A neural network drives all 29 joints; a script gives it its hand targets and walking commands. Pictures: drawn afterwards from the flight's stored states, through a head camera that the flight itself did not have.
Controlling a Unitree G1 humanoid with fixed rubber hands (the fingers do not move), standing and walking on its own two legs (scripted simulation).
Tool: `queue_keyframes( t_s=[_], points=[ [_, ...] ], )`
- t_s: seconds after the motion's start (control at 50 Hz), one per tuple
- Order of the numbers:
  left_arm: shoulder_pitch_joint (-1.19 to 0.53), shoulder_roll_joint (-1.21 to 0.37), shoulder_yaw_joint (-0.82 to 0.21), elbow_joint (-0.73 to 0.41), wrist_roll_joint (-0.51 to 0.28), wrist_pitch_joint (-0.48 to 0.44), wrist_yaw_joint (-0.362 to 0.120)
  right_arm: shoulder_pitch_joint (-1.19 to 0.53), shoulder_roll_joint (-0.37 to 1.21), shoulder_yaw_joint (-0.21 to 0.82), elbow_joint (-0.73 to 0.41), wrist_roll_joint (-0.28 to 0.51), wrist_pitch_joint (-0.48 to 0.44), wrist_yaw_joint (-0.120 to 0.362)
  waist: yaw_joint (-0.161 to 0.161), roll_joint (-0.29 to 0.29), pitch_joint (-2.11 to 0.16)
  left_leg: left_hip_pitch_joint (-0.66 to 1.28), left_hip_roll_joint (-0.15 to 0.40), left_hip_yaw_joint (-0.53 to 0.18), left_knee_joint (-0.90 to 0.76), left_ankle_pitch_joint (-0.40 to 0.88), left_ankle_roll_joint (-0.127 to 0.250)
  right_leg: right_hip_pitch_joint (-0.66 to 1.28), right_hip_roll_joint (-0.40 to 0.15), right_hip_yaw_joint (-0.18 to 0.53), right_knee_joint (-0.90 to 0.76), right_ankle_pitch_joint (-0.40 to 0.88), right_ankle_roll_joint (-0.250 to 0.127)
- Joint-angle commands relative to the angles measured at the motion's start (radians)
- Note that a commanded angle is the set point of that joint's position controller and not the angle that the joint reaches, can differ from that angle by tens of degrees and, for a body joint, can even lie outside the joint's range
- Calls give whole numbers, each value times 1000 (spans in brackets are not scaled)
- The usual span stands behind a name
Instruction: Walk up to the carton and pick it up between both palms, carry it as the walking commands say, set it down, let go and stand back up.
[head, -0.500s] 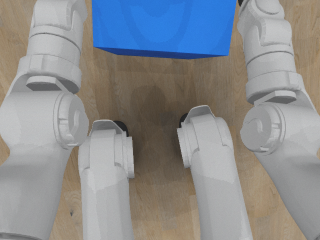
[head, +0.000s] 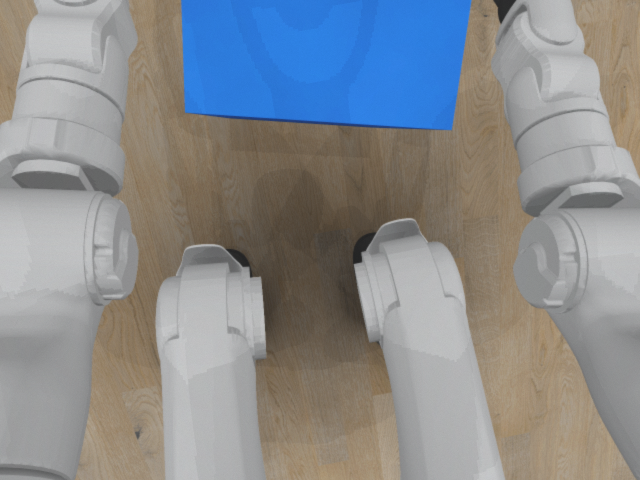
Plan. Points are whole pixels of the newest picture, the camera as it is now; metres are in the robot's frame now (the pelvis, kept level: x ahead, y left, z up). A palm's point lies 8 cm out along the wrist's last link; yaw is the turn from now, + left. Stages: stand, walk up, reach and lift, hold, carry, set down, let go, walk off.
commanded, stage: set down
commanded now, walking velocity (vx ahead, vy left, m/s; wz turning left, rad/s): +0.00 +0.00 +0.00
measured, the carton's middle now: out of the picture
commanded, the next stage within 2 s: let go in 1.22 s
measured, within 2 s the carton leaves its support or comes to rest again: neither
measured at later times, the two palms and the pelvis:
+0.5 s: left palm out of the picture +0.58 +0.16 -0.01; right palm out of the picture +0.52 -0.22 -0.01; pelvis +0.00 +0.00 +0.10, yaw +1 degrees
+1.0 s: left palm out of the picture +0.58 +0.16 +0.13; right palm out of the picture +0.52 -0.22 +0.13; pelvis +0.02 +0.00 +0.23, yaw +2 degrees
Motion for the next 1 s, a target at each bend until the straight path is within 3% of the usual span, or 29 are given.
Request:
queue_keyframes(
  t_s=[0.0,0.08,0.24,0.48,0.76,0.98],
  points=[
    [-266,101,20,-183,6,-11,9,-206,-126,10,-188,26,-9,-7,-31,117,-1373,758,49,135,-130,462,43,598,-42,-137,-170,523,-8],
    [-250,115,45,-279,16,26,11,-179,-133,12,-291,29,30,-23,-25,105,-1506,821,41,157,-170,446,42,685,-34,-149,-212,526,-4],
    [-157,83,96,-242,62,65,-19,-91,-73,-30,-290,-25,70,-22,-34,94,-1354,749,31,155,-317,370,49,635,-26,-145,-359,454,-6],
    [-145,72,130,-239,110,87,-42,-72,-43,-67,-319,-68,88,-1,-35,90,-1368,832,14,148,-544,376,53,731,-23,-144,-574,458,-1],
    [-90,40,163,-331,158,122,-56,15,-39,-121,-394,-104,107,30,-57,130,-1454,1107,4,136,-803,496,42,887,-20,-156,-824,557,-4],
    [-24,-2,195,-346,207,111,-83,95,-7,-151,-412,-143,91,73,-58,138,-1387,1333,20,103,-1038,615,44,1015,-28,-146,-1068,650,-8]
  ],
)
